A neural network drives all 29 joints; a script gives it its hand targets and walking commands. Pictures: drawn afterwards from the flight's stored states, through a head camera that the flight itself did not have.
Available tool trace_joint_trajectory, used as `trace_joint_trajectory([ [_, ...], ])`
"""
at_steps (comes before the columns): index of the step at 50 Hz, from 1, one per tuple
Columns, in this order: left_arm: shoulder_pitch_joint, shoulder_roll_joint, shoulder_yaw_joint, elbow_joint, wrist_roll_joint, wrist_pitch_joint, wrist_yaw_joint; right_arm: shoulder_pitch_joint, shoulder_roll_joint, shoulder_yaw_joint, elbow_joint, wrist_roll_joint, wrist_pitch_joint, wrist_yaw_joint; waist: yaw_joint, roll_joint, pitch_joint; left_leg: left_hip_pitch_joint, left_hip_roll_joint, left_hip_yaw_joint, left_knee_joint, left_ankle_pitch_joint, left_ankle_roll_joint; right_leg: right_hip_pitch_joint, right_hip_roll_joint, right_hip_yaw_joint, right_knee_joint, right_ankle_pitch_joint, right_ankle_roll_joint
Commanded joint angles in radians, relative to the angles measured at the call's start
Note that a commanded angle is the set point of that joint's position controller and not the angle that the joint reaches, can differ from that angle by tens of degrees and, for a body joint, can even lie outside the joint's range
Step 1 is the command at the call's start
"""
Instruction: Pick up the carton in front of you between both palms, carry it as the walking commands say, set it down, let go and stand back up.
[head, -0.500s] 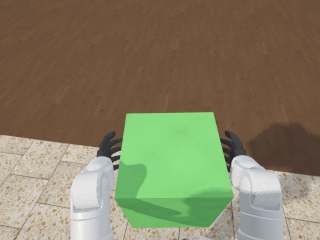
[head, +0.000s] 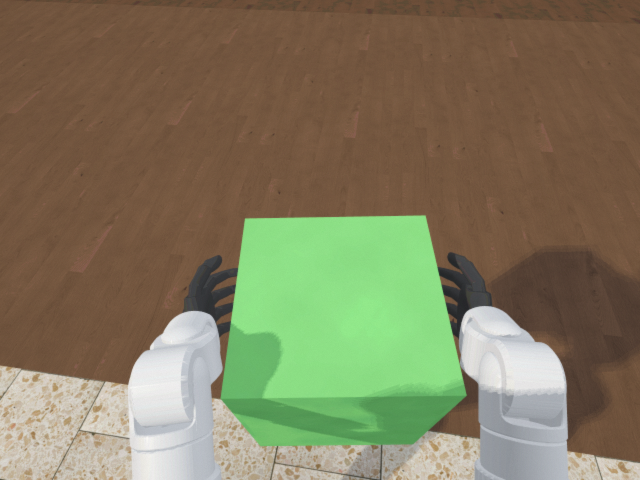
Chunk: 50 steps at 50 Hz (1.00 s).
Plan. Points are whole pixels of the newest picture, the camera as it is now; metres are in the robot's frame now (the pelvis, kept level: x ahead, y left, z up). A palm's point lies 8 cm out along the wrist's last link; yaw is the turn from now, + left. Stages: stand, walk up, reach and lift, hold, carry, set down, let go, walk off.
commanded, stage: carry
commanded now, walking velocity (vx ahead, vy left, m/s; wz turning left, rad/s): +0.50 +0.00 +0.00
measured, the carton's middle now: (335, 340) +0.27 +0.00 +0.03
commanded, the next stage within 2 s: none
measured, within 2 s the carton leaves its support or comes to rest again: neither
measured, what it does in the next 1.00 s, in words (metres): walks ahead: right foot, then left foot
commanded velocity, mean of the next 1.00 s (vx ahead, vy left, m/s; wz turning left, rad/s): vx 0.50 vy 0.00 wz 0.00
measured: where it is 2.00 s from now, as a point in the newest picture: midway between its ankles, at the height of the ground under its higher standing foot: (320, 215)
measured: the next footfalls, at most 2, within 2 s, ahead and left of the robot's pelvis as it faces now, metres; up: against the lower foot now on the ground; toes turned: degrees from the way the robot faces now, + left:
right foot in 0.48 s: +0.50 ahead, -0.10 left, +0.01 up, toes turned -10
left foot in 0.94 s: +0.80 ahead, +0.08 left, +0.03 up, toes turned +6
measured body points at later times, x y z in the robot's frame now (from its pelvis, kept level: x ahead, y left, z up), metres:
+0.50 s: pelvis +0.34 -0.02 +0.00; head +0.35 -0.02 +0.45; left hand +0.65 +0.14 +0.15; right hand +0.65 -0.16 +0.14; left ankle +0.14 +0.08 -0.70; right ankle +0.46 -0.09 -0.71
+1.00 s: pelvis +0.65 +0.01 +0.01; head +0.72 +0.01 +0.46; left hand +1.07 +0.15 +0.16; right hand +1.05 -0.16 +0.16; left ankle +0.76 +0.08 -0.69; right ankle +0.48 -0.10 -0.64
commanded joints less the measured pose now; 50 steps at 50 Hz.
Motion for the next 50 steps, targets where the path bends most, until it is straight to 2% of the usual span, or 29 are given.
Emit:
trace_joint_trajectory([
  [1, -0.464, -0.788, -0.693, -0.064, -0.399, 0.038, -0.248, -0.435, 0.8, 0.669, 0.001, 0.388, 0.01, 0.259, -0.035, 0.287, -0.346, 0.747, 0.355, -0.653, -0.191, -0.334, 0.174, -0.564, 0.044, 0.009, 0.706, 0.443, 0.006],
  [2, -0.471, -0.798, -0.696, -0.044, -0.393, 0.037, -0.25, -0.433, 0.839, 0.676, 0.012, 0.401, 0.01, 0.262, -0.028, 0.324, -0.315, 0.761, 0.389, -0.783, -0.296, -0.153, 0.203, -0.721, 0.097, 0.127, 0.863, 0.069, -0.01],
  [3, -0.473, -0.838, -0.699, -0.021, -0.393, 0.03, -0.252, -0.456, 0.865, 0.679, -0.006, 0.414, 0.007, 0.265, -0.025, 0.252, -0.311, 0.739, 0.374, -0.649, -0.256, 0.004, 0.187, -0.758, 0.033, 0.189, 0.934, 0.08, -0.037],
  [5, -0.486, -0.905, -0.706, -0.012, -0.397, 0.009, -0.254, -0.497, 0.927, 0.699, -0.024, 0.43, -0.007, 0.27, -0.019, 0.069, -0.295, 0.621, 0.328, -0.471, -0.236, 0.159, 0.117, -0.741, -0.043, 0.211, 0.831, 0.186, -0.059],
  [6, -0.482, -0.932, -0.706, -0.005, -0.397, 0.0, -0.253, -0.518, 0.947, 0.708, -0.037, 0.437, -0.013, 0.271, -0.011, 0.077, -0.295, 0.578, 0.303, -0.401, -0.258, 0.128, 0.082, -0.709, -0.058, 0.205, 0.758, 0.23, -0.056],
  [7, -0.472, -0.948, -0.707, -0.001, -0.394, -0.009, -0.251, -0.521, 0.956, 0.711, -0.044, 0.441, -0.018, 0.274, -0.009, 0.1, -0.303, 0.563, 0.287, -0.35, -0.272, 0.111, 0.069, -0.688, -0.052, 0.183, 0.715, 0.257, -0.049],
  [11, -0.428, -0.957, -0.717, -0.004, -0.372, -0.029, -0.233, -0.483, 0.933, 0.711, -0.061, 0.444, -0.025, 0.284, -0.008, 0.155, -0.251, 0.568, 0.25, -0.229, -0.319, 0.13, 0.074, -0.735, -0.037, 0.109, 0.506, 0.32, -0.012],
  [15, -0.469, -0.909, -0.727, -0.062, -0.386, -0.018, -0.221, -0.489, 0.87, 0.696, -0.093, 0.439, -0.014, 0.28, -0.013, 0.174, -0.179, 0.599, 0.208, -0.147, -0.313, 0.222, 0.069, -0.755, -0.02, 0.044, 0.292, 0.412, -0.002],
  [19, -0.599, -0.806, -0.724, -0.111, -0.421, 0.023, -0.213, -0.589, 0.762, 0.671, -0.122, 0.426, 0.016, 0.252, -0.024, 0.193, -0.117, 0.605, 0.199, -0.109, -0.278, 0.308, 0.066, -0.702, 0.015, -0.008, 0.146, 0.478, -0.031],
  [21, -0.678, -0.735, -0.709, -0.103, -0.431, 0.049, -0.207, -0.661, 0.698, 0.661, -0.111, 0.422, 0.037, 0.235, -0.023, 0.205, -0.119, 0.615, 0.203, -0.09, -0.209, 0.415, 0.052, -0.626, 0.032, -0.017, 0.11, 0.472, -0.06],
  [22, -0.709, -0.701, -0.694, -0.08, -0.431, 0.061, -0.204, -0.711, 0.663, 0.658, -0.101, 0.424, 0.049, 0.227, -0.001, 0.2, -0.156, 0.6, 0.187, -0.056, -0.106, 0.492, 0.036, -0.519, 0.063, -0.042, 0.085, 0.457, -0.07],
  [23, -0.739, -0.673, -0.675, -0.046, -0.43, 0.072, -0.2, -0.763, 0.635, 0.656, -0.084, 0.43, 0.063, 0.218, 0.032, 0.159, -0.222, 0.545, 0.14, -0.009, 0.067, 0.505, 0.01, -0.335, 0.116, -0.083, 0.042, 0.419, -0.075],
  [24, -0.771, -0.645, -0.653, -0.015, -0.435, 0.083, -0.196, -0.826, 0.606, 0.648, -0.062, 0.433, 0.077, 0.209, 0.075, 0.085, -0.305, 0.405, 0.111, -0.012, 0.27, 0.326, -0.007, -0.115, 0.049, -0.001, 0.053, 0.35, -0.073],
  [25, -0.831, -0.59, -0.625, 0.009, -0.428, 0.092, -0.192, -0.887, 0.612, 0.649, -0.043, 0.443, 0.095, 0.201, 0.068, -0.168, -0.402, 0.127, 0.03, -0.054, 0.578, -0.013, -0.041, 0.118, -0.247, 0.453, 0.01, 0.249, -0.199],
  [26, -0.872, -0.602, -0.608, 0.049, -0.446, 0.102, -0.187, -0.944, 0.614, 0.63, -0.021, 0.454, 0.106, 0.197, 0.099, -0.308, -0.412, -0.126, -0.087, -0.156, 0.777, -0.433, -0.054, 0.214, -0.333, 0.757, -0.166, 0.198, -0.296],
  [27, -0.924, -0.623, -0.605, 0.053, -0.47, 0.108, -0.187, -1.006, 0.64, 0.613, 0.012, 0.465, 0.109, 0.191, 0.079, -0.235, -0.376, -0.209, -0.026, -0.251, 0.893, -0.427, -0.021, 0.185, -0.327, 0.686, -0.162, 0.262, -0.289],
  [29, -1.034, -0.702, -0.603, 0.08, -0.505, 0.115, -0.19, -1.078, 0.687, 0.585, 0.063, 0.471, 0.116, 0.185, 0.071, -0.052, -0.355, -0.244, 0.038, -0.268, 0.878, -0.327, 0.009, 0.086, -0.268, 0.49, -0.074, 0.516, -0.238],
  [30, -1.091, -0.739, -0.599, 0.096, -0.52, 0.117, -0.193, -1.104, 0.711, 0.572, 0.099, 0.467, 0.118, 0.182, 0.057, -0.027, -0.362, -0.221, 0.06, -0.275, 0.824, -0.291, 0.011, 0.035, -0.246, 0.422, -0.077, 0.518, -0.215],
  [32, -1.189, -0.79, -0.594, 0.133, -0.539, 0.114, -0.202, -1.171, 0.755, 0.56, 0.154, 0.458, 0.114, 0.177, 0.05, -0.049, -0.381, -0.208, 0.055, -0.248, 0.779, -0.26, 0.006, -0.009, -0.226, 0.351, -0.094, 0.486, -0.207],
  [37, -1.355, -0.823, -0.543, 0.264, -0.541, 0.106, -0.207, -1.342, 0.802, 0.528, 0.27, 0.452, 0.099, 0.16, 0.064, -0.067, -0.334, -0.353, 0.061, -0.192, 0.627, -0.197, -0.023, 0.024, -0.196, 0.264, -0.105, 0.538, -0.253],
  [41, -1.399, -0.842, -0.486, 0.362, -0.523, 0.108, -0.201, -1.399, 0.827, 0.482, 0.367, 0.452, 0.1, 0.156, 0.074, -0.09, -0.289, -0.311, 0.026, -0.133, 0.356, -0.136, -0.012, 0.039, -0.143, 0.18, -0.066, 0.686, -0.237],
  [43, -1.4, -0.856, -0.458, 0.398, -0.507, 0.111, -0.199, -1.41, 0.849, 0.456, 0.405, 0.449, 0.103, 0.16, 0.073, -0.117, -0.276, -0.221, -0.01, -0.084, 0.216, -0.101, 0.003, 0.04, -0.129, 0.13, -0.035, 0.792, -0.207],
  [44, -1.399, -0.863, -0.444, 0.412, -0.499, 0.112, -0.198, -1.413, 0.86, 0.444, 0.42, 0.447, 0.105, 0.163, 0.064, -0.132, -0.276, -0.156, -0.034, -0.06, 0.158, -0.097, 0.013, 0.038, -0.129, 0.107, -0.005, 0.874, -0.186],
  [45, -1.396, -0.873, -0.434, 0.426, -0.49, 0.113, -0.197, -1.413, 0.872, 0.431, 0.437, 0.445, 0.107, 0.167, 0.036, -0.148, -0.297, -0.057, -0.07, -0.032, 0.112, -0.099, 0.024, 0.034, -0.13, 0.077, 0.069, 1.039, -0.16],
  [46, -1.396, -0.886, -0.429, 0.434, -0.482, 0.115, -0.196, -1.395, 0.886, 0.418, 0.459, 0.441, 0.106, 0.173, -0.021, -0.126, -0.356, 0.132, -0.111, 0.012, 0.02, -0.064, 0.032, 0.0, -0.104, 0.015, 0.231, 1.128, -0.117],
  [47, -1.4, -0.898, -0.43, 0.436, -0.472, 0.113, -0.195, -1.382, 0.898, 0.405, 0.466, 0.439, 0.103, 0.18, -0.08, -0.051, -0.441, 0.405, -0.074, -0.042, -0.003, -0.046, 0.031, -0.145, -0.076, 0.016, 0.423, 0.958, -0.089],
  [48, -1.402, -0.916, -0.428, 0.436, -0.465, 0.114, -0.196, -1.379, 0.886, 0.394, 0.467, 0.435, 0.099, 0.186, -0.079, 0.166, -0.573, 0.709, 0.22, -0.507, 0.002, -0.068, 0.131, -0.428, -0.012, 0.065, 0.666, 0.557, -0.047],
  [49, -1.416, -0.925, -0.425, 0.425, -0.456, 0.112, -0.195, -1.382, 0.904, 0.406, 0.472, 0.441, 0.089, 0.192, -0.098, 0.37, -0.6, 0.871, 0.328, -0.867, -0.119, 0.056, 0.262, -0.71, 0.165, 0.144, 0.918, 0.039, -0.024],
  [50, -1.438, -0.938, -0.425, 0.405, -0.443, 0.105, -0.186, -1.414, 0.935, 0.413, 0.417, 0.459, 0.087, 0.198, -0.084, 0.31, -0.571, 0.898, 0.316, -0.787, -0.076, 0.148, 0.262, -0.832, 0.109, 0.242, 1.05, 0.023, -0.054],
])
